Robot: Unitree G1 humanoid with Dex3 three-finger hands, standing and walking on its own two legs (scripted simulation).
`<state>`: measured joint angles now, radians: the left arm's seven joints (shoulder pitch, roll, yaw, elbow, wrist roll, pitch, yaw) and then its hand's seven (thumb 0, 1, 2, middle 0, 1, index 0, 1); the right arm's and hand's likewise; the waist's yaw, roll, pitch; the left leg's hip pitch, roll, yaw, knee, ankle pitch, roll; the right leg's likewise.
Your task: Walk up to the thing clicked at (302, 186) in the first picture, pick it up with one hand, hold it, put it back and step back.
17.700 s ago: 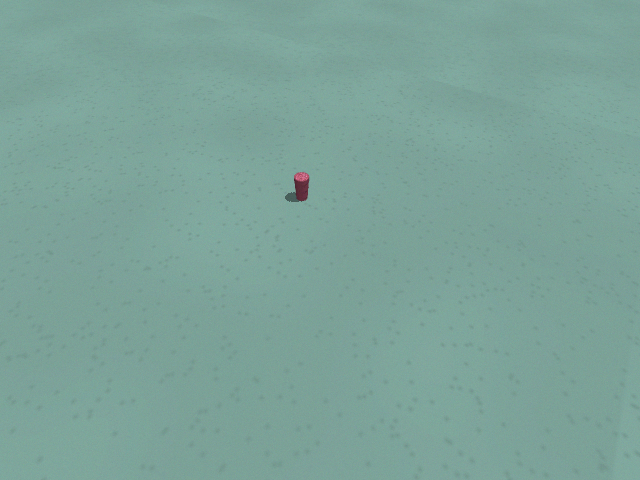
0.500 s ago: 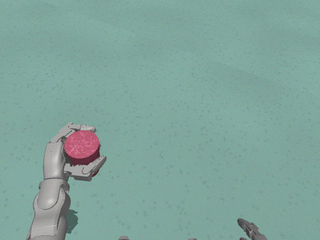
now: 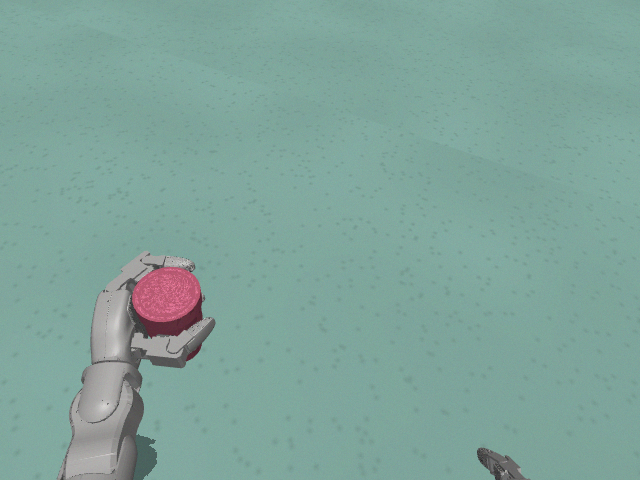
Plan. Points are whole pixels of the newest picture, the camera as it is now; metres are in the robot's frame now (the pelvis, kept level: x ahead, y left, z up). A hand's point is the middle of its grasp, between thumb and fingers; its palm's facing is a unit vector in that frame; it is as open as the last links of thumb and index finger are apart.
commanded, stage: hold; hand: left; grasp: from the side
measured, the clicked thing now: (174, 320) +0.33 +0.18 +0.03
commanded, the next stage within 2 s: none
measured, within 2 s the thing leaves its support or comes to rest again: neither
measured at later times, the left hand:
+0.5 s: hand (172, 313) +0.32 +0.17 +0.07, palm faces +0.10 -0.99 +0.00, open 9.3 cm
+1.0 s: hand (171, 314) +0.32 +0.17 +0.07, palm faces +0.11 -0.99 -0.01, open 9.3 cm
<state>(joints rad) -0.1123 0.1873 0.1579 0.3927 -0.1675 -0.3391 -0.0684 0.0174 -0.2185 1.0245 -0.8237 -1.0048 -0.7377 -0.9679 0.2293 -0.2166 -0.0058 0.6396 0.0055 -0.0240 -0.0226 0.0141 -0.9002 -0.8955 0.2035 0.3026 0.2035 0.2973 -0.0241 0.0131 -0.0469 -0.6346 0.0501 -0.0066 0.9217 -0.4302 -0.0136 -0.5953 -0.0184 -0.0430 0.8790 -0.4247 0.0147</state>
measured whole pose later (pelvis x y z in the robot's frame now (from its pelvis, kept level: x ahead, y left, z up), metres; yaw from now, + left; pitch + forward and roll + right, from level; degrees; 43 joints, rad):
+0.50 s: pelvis +0.00 +0.00 +0.01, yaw +0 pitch +5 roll -2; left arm -0.11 0.18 0.13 0.38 -0.16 -0.33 -0.04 0.02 -0.22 1.02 -0.82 -1.01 -0.74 -0.97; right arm 0.22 -0.21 0.00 0.65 0.01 -0.04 -0.03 0.01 -0.91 -0.90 0.20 0.30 0.20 0.30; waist -0.02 0.01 -0.03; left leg -0.55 0.04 0.00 0.85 -0.40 -0.01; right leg -0.51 -0.02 -0.04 0.81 -0.39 0.02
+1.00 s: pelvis +0.00 +0.00 +0.01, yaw +0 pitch +5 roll -1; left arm -0.10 0.17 0.13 0.39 -0.16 -0.35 -0.05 0.02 -0.22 1.02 -0.82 -1.01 -0.74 -0.97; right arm 0.23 -0.21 0.00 0.66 0.01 -0.05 -0.02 0.01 -0.91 -0.90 0.20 0.30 0.20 0.30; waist -0.02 0.01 -0.02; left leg -0.54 0.04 0.00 0.84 -0.39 -0.01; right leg -0.50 -0.02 -0.04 0.80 -0.39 0.02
